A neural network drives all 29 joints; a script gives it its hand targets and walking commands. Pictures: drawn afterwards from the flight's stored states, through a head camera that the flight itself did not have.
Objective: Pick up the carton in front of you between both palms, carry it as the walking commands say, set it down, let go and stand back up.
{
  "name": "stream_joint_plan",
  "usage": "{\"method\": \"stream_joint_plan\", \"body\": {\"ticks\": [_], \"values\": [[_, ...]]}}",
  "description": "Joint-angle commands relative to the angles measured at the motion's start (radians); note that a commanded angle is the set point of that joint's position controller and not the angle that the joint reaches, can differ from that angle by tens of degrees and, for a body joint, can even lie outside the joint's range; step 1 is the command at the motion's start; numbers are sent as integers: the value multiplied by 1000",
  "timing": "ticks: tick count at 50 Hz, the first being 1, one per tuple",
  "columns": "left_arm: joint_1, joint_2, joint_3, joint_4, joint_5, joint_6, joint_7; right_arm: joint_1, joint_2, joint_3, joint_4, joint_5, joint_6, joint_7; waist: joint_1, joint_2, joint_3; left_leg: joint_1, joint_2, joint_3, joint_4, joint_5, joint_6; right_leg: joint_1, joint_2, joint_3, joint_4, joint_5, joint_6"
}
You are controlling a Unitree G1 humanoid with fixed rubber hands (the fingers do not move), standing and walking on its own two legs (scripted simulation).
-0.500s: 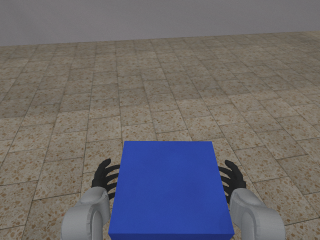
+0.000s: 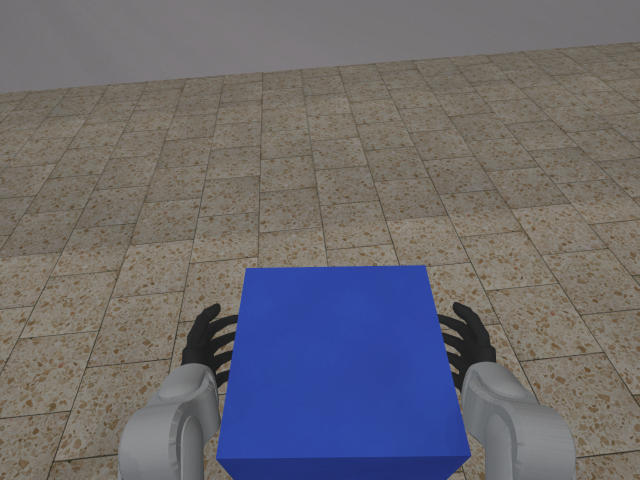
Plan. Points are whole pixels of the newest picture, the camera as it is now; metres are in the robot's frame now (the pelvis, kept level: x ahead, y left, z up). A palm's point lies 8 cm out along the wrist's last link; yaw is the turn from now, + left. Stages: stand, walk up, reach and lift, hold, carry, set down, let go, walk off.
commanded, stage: carry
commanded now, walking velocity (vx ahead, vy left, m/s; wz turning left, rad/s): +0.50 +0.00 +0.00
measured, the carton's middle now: (336, 393) +0.23 +0.01 +0.00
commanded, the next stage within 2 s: none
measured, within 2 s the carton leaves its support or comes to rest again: neither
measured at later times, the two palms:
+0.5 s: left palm (228, 199) +0.54 +0.19 +0.06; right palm (409, 202) +0.52 -0.11 +0.07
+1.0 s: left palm (247, 154) +0.65 +0.17 +0.08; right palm (411, 154) +0.64 -0.13 +0.08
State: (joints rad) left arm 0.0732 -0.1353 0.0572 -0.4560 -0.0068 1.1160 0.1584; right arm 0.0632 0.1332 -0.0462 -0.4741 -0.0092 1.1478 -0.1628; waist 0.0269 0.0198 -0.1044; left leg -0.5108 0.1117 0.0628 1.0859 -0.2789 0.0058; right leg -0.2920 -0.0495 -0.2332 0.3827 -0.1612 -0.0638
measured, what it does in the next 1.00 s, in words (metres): walks ahead: left foot, then right foot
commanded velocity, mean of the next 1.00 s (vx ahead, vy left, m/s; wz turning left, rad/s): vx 0.09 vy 0.00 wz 0.00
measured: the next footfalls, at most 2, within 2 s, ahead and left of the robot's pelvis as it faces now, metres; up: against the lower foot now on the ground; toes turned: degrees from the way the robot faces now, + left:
left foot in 0.30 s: +0.39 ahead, +0.14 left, +0.00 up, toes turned -2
right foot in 0.62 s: +0.41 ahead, -0.08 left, +0.00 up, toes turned +4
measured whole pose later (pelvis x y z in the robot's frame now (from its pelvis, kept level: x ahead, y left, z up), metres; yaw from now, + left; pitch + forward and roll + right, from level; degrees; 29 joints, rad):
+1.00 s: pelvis +0.41 +0.02 -0.01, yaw -1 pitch +4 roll +0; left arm 0.03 -0.13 0.06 -0.47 0.01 1.16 0.15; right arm 0.04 0.13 -0.05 -0.49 -0.02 1.17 -0.16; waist 0.00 0.01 -0.14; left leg -0.22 0.07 0.20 0.51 -0.35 0.00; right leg -0.26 -0.06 -0.18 0.52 -0.32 -0.01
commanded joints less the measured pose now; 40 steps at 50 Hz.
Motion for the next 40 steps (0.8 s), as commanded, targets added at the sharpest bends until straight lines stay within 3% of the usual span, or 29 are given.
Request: {"method": "stream_joint_plan", "body": {"ticks": [1, 5, 10, 13, 14, 15, 16, 17, 18, 19, 20, 21, 23, 26, 28, 29, 31, 32, 33, 34, 37, 40], "values": [[-383, -743, -588, -167, -197, -35, -77, -360, 774, 578, -130, 143, -61, 43, -15, -151, -192, -103, 34, 4, -131, 88, -17, 243, -248, 247, -267, -65, -50], [-358, -674, -582, -190, -196, -30, -71, -337, 715, 574, -156, 140, -56, 31, -14, -137, -119, -133, 18, 59, -368, 199, -36, 281, -216, 171, -283, 17, -58], [-321, -570, -533, -166, -159, 3, -29, -329, 598, 548, -163, 148, -19, 11, -7, -158, -34, -103, -8, 108, -535, 255, -15, 328, -209, 113, -250, 141, -43], [-323, -540, -517, -154, -142, 22, -8, -325, 554, 523, -150, 155, -2, 5, -12, -165, -22, 25, -47, 156, -618, 279, 4, 343, -192, 57, -98, 412, 4], [-332, -537, -516, -157, -142, 26, -3, -309, 549, 514, -138, 157, -1, 3, -28, -136, -69, 182, -91, 209, -675, 318, 4, 312, -151, 0, 41, 497, 36], [-331, -533, -517, -159, -141, 30, 1, -301, 542, 505, -135, 158, 0, 3, -37, -90, -131, 382, -87, 199, -683, 350, 0, 220, -108, -15, 190, 463, 71], [-343, -531, -519, -165, -142, 35, 4, -297, 537, 496, -133, 157, 1, 3, -44, 58, -213, 583, 119, -31, -643, 629, 24, 62, -66, 2, 425, 123, 115], [-320, -557, -541, -186, -151, 38, 1, -304, 549, 503, -129, 172, -3, 3, -49, 297, -337, 839, 317, -357, -696, 740, 182, -211, 47, 58, 698, -297, 145], [-321, -579, -560, -197, -165, 37, -6, -273, 588, 504, -132, 190, -9, 11, -43, 281, -327, 756, 330, -379, -756, 791, 208, -249, 39, 161, 819, -412, 124], [-353, -639, -584, -202, -176, 30, -17, -286, 637, 513, -141, 194, -20, 23, -46, 221, -326, 704, 303, -291, -755, 841, 198, -243, 8, 205, 824, -396, 99], [-382, -695, -600, -204, -182, 19, -30, -308, 692, 528, -153, 200, -31, 38, -44, 133, -328, 652, 278, -213, -752, 832, 174, -218, -31, 230, 767, -360, 79], [-399, -742, -609, -206, -188, 7, -42, -336, 742, 547, -168, 206, -44, 51, -40, 84, -311, 580, 255, -138, -770, 785, 146, -175, -62, 239, 651, -324, 73], [-398, -801, -621, -200, -184, -16, -59, -370, 791, 572, -182, 209, -65, 71, -30, 89, -300, 489, 197, -36, -804, 679, 110, -57, -38, 194, 416, -284, 79], [-337, -794, -617, -196, -153, -35, -61, -336, 776, 592, -193, 207, -78, 84, -35, 113, -309, 478, 188, 6, -788, 600, 125, 9, -9, 138, 215, -229, 82], [-316, -759, -610, -209, -141, -33, -57, -320, 742, 597, -204, 204, -75, 83, -35, 113, -306, 444, 166, 44, -754, 534, 115, 62, -17, 96, 107, -78, 87], [-316, -739, -604, -218, -139, -30, -55, -323, 724, 596, -206, 204, -70, 80, -30, 99, -291, 399, 143, 66, -734, 449, 93, 118, -24, 80, 21, 56, 89], [-318, -679, -582, -216, -137, -12, -48, -322, 680, 581, -187, 188, -55, 68, -31, 66, -256, 286, 107, 73, -710, 243, 38, 214, -106, 125, -14, 155, 88], [-328, -642, -573, -208, -136, -2, -42, -320, 650, 571, -178, 176, -43, 58, -39, -4, -217, 259, 68, 89, -699, 150, 11, 179, -170, 187, 11, 236, 77], [-344, -627, -565, -194, -133, 6, -38, -334, 623, 565, -182, 171, -29, 51, -38, -65, -180, 297, 54, 65, -713, 166, -4, 118, -172, 186, 31, 245, 65], [-336, -612, -549, -168, -132, 17, -35, -342, 609, 560, -167, 166, -15, 45, -36, -80, -145, 315, 63, 57, -695, 220, -5, 89, -161, 180, 34, 261, 66], [-315, -576, -513, -113, -128, 39, -26, -329, 578, 534, -128, 145, 9, 26, -32, -66, -158, 345, 68, 51, -623, 430, -11, 102, -144, 169, 69, 435, 64], [-333, -586, -505, -102, -137, 47, -19, -336, 588, 519, -113, 142, 17, 14, -30, -54, -198, 360, 61, 58, -595, 488, -16, 132, -140, 164, 99, 536, 61]]}}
